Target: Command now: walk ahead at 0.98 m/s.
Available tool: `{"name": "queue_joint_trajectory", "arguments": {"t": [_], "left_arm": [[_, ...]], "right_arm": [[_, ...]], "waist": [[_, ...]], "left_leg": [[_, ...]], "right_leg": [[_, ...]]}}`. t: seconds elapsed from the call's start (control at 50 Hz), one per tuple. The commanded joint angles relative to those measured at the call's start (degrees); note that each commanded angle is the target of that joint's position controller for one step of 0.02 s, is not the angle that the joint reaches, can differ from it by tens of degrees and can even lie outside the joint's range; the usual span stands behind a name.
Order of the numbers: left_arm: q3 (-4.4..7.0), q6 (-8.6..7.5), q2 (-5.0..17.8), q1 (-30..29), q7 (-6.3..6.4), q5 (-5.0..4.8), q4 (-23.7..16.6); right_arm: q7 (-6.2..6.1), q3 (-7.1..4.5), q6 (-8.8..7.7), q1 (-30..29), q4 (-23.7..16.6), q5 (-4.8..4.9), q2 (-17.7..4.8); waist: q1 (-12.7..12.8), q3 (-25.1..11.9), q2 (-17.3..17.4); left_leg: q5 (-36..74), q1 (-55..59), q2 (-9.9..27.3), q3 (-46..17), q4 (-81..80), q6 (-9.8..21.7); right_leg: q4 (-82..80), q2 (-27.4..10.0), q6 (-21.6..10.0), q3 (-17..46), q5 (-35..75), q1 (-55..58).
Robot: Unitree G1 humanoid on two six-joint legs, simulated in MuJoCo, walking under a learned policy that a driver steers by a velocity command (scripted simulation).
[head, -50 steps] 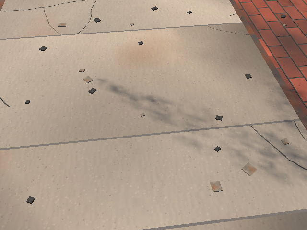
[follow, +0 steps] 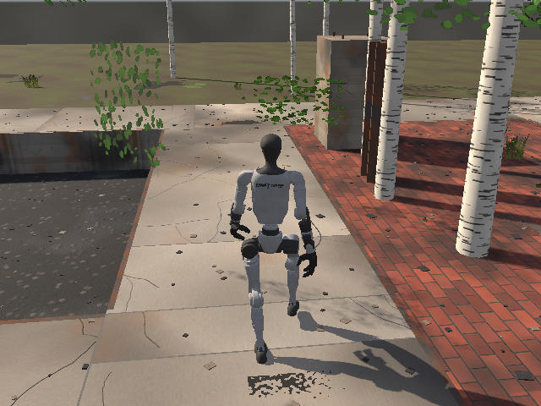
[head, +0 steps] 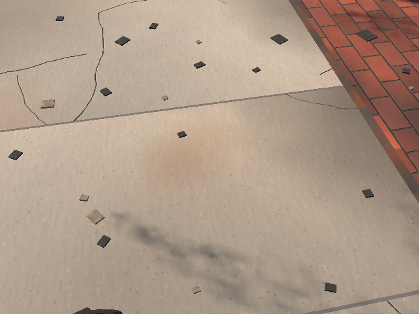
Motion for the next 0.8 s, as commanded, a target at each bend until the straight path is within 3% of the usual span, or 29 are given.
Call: {"name": "queue_joint_trajectory", "arguments": {"t": [0.02,0.06,0.08,0.12,0.14,0.16,0.18,0.2,0.22,0.24,0.28,0.32,0.36,0.4,0.42,0.48,0.52,0.54,0.56,0.58,0.6,0.62,0.64,0.66,0.68,0.7,0.74,0.78,0.8], "left_arm": [[-0.64,-0.68,1.79,-7.43,-0.14,-0.77,-4.62],[-0.01,-0.73,3.92,-7.01,0.6,-0.56,-4.66],[0.43,-0.68,5.21,-4.07,1.0,-0.51,-4.18],[2.33,-0.62,9.18,14.19,2.51,-0.68,0.87],[3.62,-0.39,11.68,25.13,3.57,0.13,4.02],[5.07,-0.17,16.5,30.76,4.42,1.78,4.91],[5.43,-0.17,16.04,28.17,3.16,1.71,5.17],[5.05,-0.47,11.95,22.41,2.42,0.71,5.17],[4.23,-1.08,8.26,19.6,2.12,0.29,5.63],[3.6,-1.53,5.63,17.86,2.05,0.76,6.28],[2.49,-2.52,3.22,17.58,2.67,0.61,7.76],[2.5,-3.83,4.24,18.87,2.6,-0.69,9.1],[2.45,-4.66,5.1,19.66,2.17,-0.75,9.05],[2.1,-5.28,5.21,20.55,1.82,-0.87,9.02],[1.8,-5.5,4.91,21.28,1.95,-1.17,9.29],[1.44,-5.87,7.16,24.83,3.15,-1.43,9.82],[1.75,-4.96,10.01,26.21,4.82,-1.14,9.65],[2.15,-4.02,11.61,26.26,5.79,-0.71,9.36],[2.69,-2.81,13.28,24.82,6.57,-0.09,8.5],[3.24,-1.75,14.71,21.79,7.0,0.57,7.38],[3.87,-1.15,16.0,17.4,6.83,0.8,6.08],[3.52,-2.03,11.89,13.22,5.42,1.06,4.38],[1.58,-3.2,5.94,19.89,4.4,-1.32,-2.3],[0.65,-4.33,7.14,15.13,4.35,-1.19,-3.97],[0.67,-4.9,8.73,11.82,4.04,-0.69,-4.21],[0.53,-4.6,7.64,9.98,3.8,0.23,-5.19],[-0.12,-1.89,6.68,10.34,3.46,2.8,-5.26],[-0.51,-0.05,6.1,8.94,2.92,3.3,-6.62],[-0.84,0.22,6.03,4.97,2.61,3.09,-8.68]], "right_arm": [[-0.77,-0.69,-1.55,-0.61,-3.14,0.38,-8.13],[-1.32,-0.72,-1.02,0.21,-2.76,-0.37,-10.09],[-1.9,-0.95,-0.44,0.31,-2.46,-1.1,-11.51],[-3.03,-1.8,1.31,-2.17,-2.38,-2.59,-14.41],[-3.06,-1.91,1.68,-5.0,-3.16,-2.67,-13.98],[-1.96,-0.43,1.21,-3.66,-5.49,-1.72,-6.34],[-0.84,0.03,0.01,1.52,-6.81,1.7,-3.9],[-1.56,-0.56,-0.2,-6.68,-8.56,1.1,-8.01],[-1.4,-0.57,-0.36,-11.89,-9.94,0.67,-8.17],[-1.07,-0.26,-0.07,-13.55,-10.24,-0.08,-6.77],[0.38,0.48,2.07,-11.08,-10.11,-1.66,-3.44],[1.24,0.64,3.58,-14.38,-11.73,-2.03,-2.96],[1.66,0.78,4.07,-21.03,-14.44,-1.75,-3.91],[2.0,1.26,3.85,-25.45,-16.39,-1.09,-3.44],[2.24,1.38,3.56,-28.17,-17.17,-0.94,-3.93],[2.8,1.85,3.14,-32.6,-18.18,-0.43,-3.85],[2.83,1.33,2.81,-31.63,-17.85,-1.5,-6.45],[2.59,0.86,2.89,-28.57,-16.95,-1.61,-7.75],[2.39,-0.01,2.97,-21.38,-15.02,-1.36,-9.88],[2.09,-1.39,3.16,-9.21,-11.67,-1.25,-12.6],[1.24,-2.98,3.61,2.68,-8.56,-1.27,-14.63],[0.12,-4.77,4.81,0.46,-8.6,0.37,-16.71],[0.31,-5.76,5.26,-4.74,-10.24,-2.3,-23.46],[-0.42,-6.07,5.63,-4.85,-11.44,-2.05,-21.01],[-1.03,-5.13,5.44,-6.24,-10.41,-1.68,-15.92],[-1.1,-4.4,5.16,-8.18,-9.83,-1.46,-13.32],[-1.55,-3.5,3.56,-10.28,-10.56,-0.62,-11.7],[-1.38,-3.4,2.2,-10.7,-11.35,0.06,-12.64],[-1.34,-3.58,1.81,-10.25,-11.68,0.1,-13.57]], "waist": [[1.82,9.77,2.55],[2.6,5.85,4.36],[4.51,2.71,6.46],[13.42,-7.38,9.32],[18.63,-11.83,8.38],[16.33,-17.45,-2.87],[10.5,-23.31,-14.38],[9.99,-13.56,-5.38],[8.98,-6.73,0.29],[6.52,-2.72,4.54],[2.13,0.43,2.48],[1.15,4.71,0.85],[2.22,7.33,0.63],[2.89,8.29,-1.02],[3.39,8.83,0.21],[4.83,7.56,0.13],[3.44,5.35,-3.06],[1.48,2.55,-4.64],[-2.49,-2.19,-5.77],[-8.41,-8.1,-6.42],[-14.47,-11.75,-5.83],[-11.62,-9.28,6.77],[-0.69,-16.06,17.14],[-3.84,-18.17,5.98],[-1.78,-7.86,-3.01],[1.76,-3.06,-5.74],[5.57,0.84,-6.19],[6.44,2.28,-4.21],[5.54,3.77,-2.92]], "left_leg": [[39.27,-11.5,14.8,-4.14,-9.59,2.78],[60.29,-1.06,15.5,-2.64,-3.38,1.77],[71.49,2.84,16.51,-2.39,2.88,1.24],[76.66,2.61,18.02,-2.09,26.28,1.28],[65.06,-6.63,16.22,-1.32,42.74,1.65],[25.42,-25.9,9.13,-1.33,66.11,1.65],[-9.09,-44.1,1.0,-9.1,80.75,0.95],[-2.41,-50.14,6.41,-10.63,78.93,2.75],[1.79,-49.84,8.42,-9.88,75.24,2.84],[2.73,-47.38,10.38,-10.06,71.56,2.69],[2.88,-42.76,12.47,-10.94,67.49,1.45],[4.98,-45.71,14.02,-10.46,64.47,0.19],[12.08,-47.83,13.64,-7.92,57.83,-0.11],[20.21,-45.85,12.61,-4.44,48.53,0.36],[23.39,-44.24,11.72,-1.61,43.64,0.74],[30.22,-40.3,8.29,3.78,32.83,2.9],[26.42,-38.76,4.25,7.75,28.81,4.34],[23.49,-35.2,1.95,8.39,27.67,4.79],[20.13,-27.41,-0.39,8.16,27.51,5.46],[17.18,-15.68,-1.54,6.65,28.31,7.02],[13.35,-3.47,1.17,0.61,25.23,9.57],[11.22,4.77,6.68,-9.93,25.2,10.17],[16.28,21.15,19.96,-39.59,21.37,24.2],[1.51,22.46,22.42,-50.6,9.77,25.35],[-1.94,11.07,20.49,-46.08,5.18,20.66],[0.86,0.62,17.67,-40.7,4.17,17.22],[8.74,-13.36,12.85,-33.92,3.77,15.45],[10.14,-21.94,9.26,-29.1,2.37,14.52],[12.71,-25.26,7.94,-27.82,0.93,14.3]], "right_leg": [[-10.63,3.8,-1.51,-4.29,5.84,12.44],[-13.56,8.31,-2.84,-6.44,0.8,15.1],[-13.6,10.65,-3.51,-6.67,-3.85,18.08],[-14.54,12.45,-5.47,-4.15,-11.69,35.63],[-14.95,8.51,-6.99,-0.66,-16.06,49.18],[-13.3,-6.54,-10.24,18.33,-32.34,64.48],[-25.68,-15.86,-16.66,50.55,-41.23,73.48],[-29.57,-12.07,-13.71,44.14,-40.84,66.47],[-31.03,-10.56,-12.38,35.33,-34.12,56.85],[-32.64,-8.31,-10.67,29.55,-29.18,48.73],[-35.9,-5.61,-7.24,20.47,-27.62,37.8],[-39.35,-4.43,-5.09,13.94,-23.2,33.53],[-41.72,-1.61,-2.4,5.19,-12.67,31.32],[-41.79,0.79,-0.17,-2.15,0.92,30.32],[-42.14,1.55,0.88,-4.99,7.4,31.08],[-42.44,0.07,3.19,-8.85,25.3,39.89],[-34.89,-2.02,4.52,-10.36,47.21,49.73],[-28.76,-2.66,5.02,-10.75,53.8,52.74],[-18.35,-3.45,5.13,-10.54,58.23,53.4],[-2.93,-4.47,4.76,-9.7,60.71,50.58],[17.07,-3.4,3.89,-8.98,50.03,42.25],[38.72,7.8,3.62,-7.0,-10.0,25.09],[56.34,11.73,6.9,2.5,-35.85,0.09],[54.32,9.42,5.38,8.88,-31.44,-6.99],[45.21,5.8,4.21,9.45,-27.23,-6.35],[38.11,3.79,4.31,8.9,-26.08,-2.07],[32.51,1.64,6.19,8.6,-27.07,5.25],[24.14,0.0,7.99,6.68,-27.7,8.8],[18.96,-0.03,8.65,5.05,-24.59,9.57]]}}
Keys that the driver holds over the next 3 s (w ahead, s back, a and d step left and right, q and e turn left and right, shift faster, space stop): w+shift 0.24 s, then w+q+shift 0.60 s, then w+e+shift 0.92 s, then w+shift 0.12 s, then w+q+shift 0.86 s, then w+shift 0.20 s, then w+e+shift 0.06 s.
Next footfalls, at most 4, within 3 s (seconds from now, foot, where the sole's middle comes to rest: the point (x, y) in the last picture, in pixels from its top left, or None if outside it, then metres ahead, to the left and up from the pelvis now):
0.14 right None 0.36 -0.08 -0.77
0.60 left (181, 231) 0.79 0.08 -0.77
1.06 right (167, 138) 1.25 0.13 -0.77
1.48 left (100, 95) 1.55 0.45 -0.77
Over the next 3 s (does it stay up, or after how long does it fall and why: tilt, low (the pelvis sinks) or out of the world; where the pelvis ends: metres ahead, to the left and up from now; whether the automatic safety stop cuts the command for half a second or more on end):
stays up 2.79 0.28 0.00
